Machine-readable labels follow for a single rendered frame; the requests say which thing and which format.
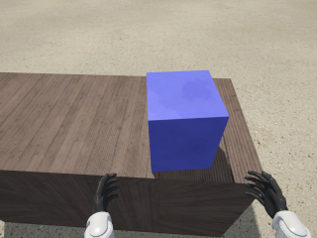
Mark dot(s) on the robot right forearm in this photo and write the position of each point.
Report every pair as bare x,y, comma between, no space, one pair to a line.
286,224

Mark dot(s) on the left robot hand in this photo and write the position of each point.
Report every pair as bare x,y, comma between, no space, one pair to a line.
100,200

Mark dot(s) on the robot left forearm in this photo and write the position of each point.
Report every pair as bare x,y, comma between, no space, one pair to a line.
99,225

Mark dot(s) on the carton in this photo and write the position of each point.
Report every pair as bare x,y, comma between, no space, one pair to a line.
186,118

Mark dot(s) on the right robot hand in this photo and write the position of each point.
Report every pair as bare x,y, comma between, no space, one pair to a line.
270,194

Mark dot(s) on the pedestal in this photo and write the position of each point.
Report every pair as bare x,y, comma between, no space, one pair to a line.
61,133

